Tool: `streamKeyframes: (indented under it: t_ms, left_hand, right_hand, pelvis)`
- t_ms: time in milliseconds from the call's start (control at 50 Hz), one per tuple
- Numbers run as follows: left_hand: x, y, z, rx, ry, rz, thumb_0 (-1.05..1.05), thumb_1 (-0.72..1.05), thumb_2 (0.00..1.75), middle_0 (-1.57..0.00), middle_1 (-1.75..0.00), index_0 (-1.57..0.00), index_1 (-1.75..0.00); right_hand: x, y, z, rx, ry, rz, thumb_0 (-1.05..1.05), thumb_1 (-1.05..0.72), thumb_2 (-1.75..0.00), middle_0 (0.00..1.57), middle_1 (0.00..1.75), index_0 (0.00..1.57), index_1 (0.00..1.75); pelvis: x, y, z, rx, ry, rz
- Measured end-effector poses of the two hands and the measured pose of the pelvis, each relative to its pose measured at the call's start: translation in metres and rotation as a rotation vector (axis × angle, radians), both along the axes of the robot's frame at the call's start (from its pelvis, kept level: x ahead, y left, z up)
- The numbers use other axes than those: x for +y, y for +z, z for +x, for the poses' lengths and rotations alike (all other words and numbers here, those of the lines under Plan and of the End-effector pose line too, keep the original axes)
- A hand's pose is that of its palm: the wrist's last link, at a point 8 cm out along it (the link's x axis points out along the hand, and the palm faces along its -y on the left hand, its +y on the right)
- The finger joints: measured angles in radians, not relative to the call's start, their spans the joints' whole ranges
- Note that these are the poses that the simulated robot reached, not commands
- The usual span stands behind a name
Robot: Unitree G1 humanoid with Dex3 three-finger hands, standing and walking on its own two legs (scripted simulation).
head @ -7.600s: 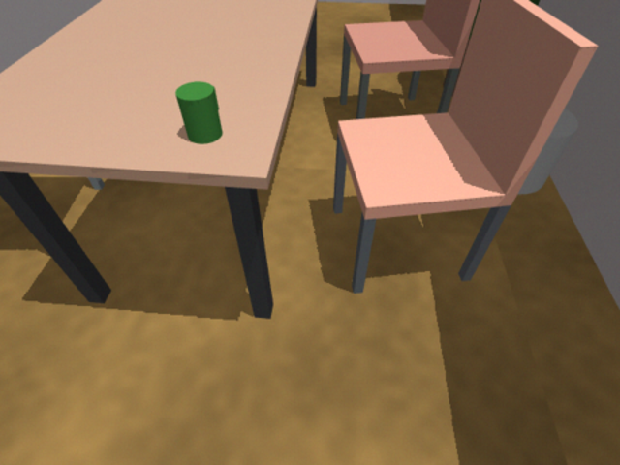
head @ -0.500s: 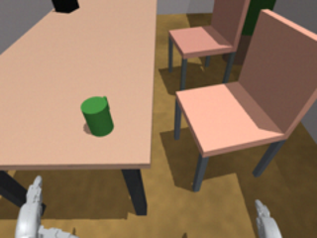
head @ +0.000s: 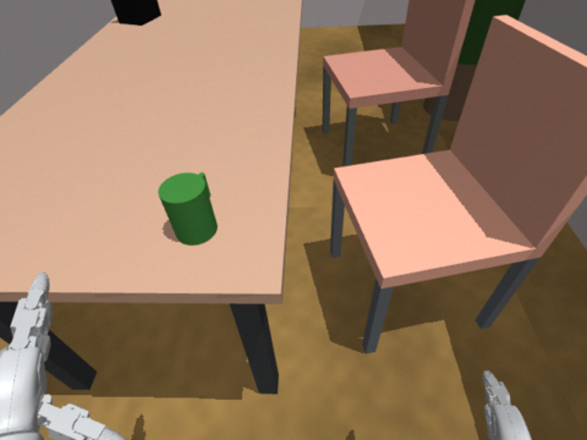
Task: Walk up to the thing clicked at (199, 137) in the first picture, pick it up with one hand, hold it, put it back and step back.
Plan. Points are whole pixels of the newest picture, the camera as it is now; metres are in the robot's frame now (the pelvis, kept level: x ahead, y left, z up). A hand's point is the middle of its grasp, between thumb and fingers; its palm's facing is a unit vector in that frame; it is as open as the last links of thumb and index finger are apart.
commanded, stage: rise first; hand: left
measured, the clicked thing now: (193, 203) +0.51 +0.22 +0.03
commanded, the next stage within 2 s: go down in 0.68 s
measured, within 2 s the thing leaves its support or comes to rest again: neither
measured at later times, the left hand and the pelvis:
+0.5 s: hand (71, 345) +0.20 +0.25 +0.12, palm faces +0.33 -0.84 -0.43, open 17.6 cm; pelvis +0.01 +0.00 +0.00, yaw +0 degrees
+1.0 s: hand (52, 326) +0.21 +0.27 +0.14, palm faces +0.39 -0.83 -0.39, open 17.6 cm; pelvis +0.01 +0.00 -0.01, yaw +1 degrees
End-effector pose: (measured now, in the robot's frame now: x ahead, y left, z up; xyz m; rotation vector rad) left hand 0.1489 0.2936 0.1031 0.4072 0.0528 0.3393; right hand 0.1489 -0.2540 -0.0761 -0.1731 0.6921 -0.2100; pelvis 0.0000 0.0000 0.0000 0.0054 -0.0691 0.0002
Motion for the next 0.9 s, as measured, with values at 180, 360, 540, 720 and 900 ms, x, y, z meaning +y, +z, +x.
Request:
streamKeyframes:
  t_ms: [180,360,540,720,900]
  left_hand:
    - [0.001,0.020,0.003,-0.072,-0.016,0.047,-0.01,-0.57,0.00,-0.07,-0.05,-0.07,-0.05]
    - [0.001,0.032,0.007,-0.116,-0.036,0.073,-0.01,-0.58,0.01,-0.07,-0.05,-0.06,-0.05]
    - [0.001,0.043,0.010,-0.149,-0.047,0.099,-0.01,-0.59,0.03,-0.07,-0.05,-0.06,-0.06]
    - [0.002,0.052,0.011,-0.174,-0.044,0.130,-0.01,-0.60,0.04,-0.08,-0.06,-0.07,-0.07]
    - [0.008,0.054,0.013,-0.227,-0.031,0.114,-0.01,-0.60,0.06,-0.07,-0.07,-0.06,-0.07]
  right_hand:
    - [0.001,0.001,0.003,-0.017,0.001,0.009,-0.01,0.48,-0.03,0.06,0.05,0.05,0.05]
    - [0.000,0.003,0.005,-0.026,-0.004,0.009,-0.01,0.49,-0.04,0.06,0.05,0.05,0.05]
    - [0.003,0.000,0.006,-0.007,0.002,0.018,-0.01,0.48,-0.05,0.06,0.05,0.05,0.05]
    - [0.002,0.000,0.011,-0.011,0.003,0.020,-0.01,0.47,-0.06,0.06,0.05,0.05,0.05]
    - [0.000,-0.001,0.015,-0.012,0.018,0.014,-0.01,0.47,-0.06,0.06,0.05,0.05,0.05]
  pelvis:
    - [0.000,0.000,0.003,0.000,0.002,0.002]
    - [0.001,0.000,0.005,0.003,0.001,0.003]
    - [0.002,0.000,0.007,0.010,0.001,0.003]
    - [0.001,0.000,0.010,0.014,0.005,0.004]
    - [-0.002,-0.003,0.012,0.025,0.010,0.006]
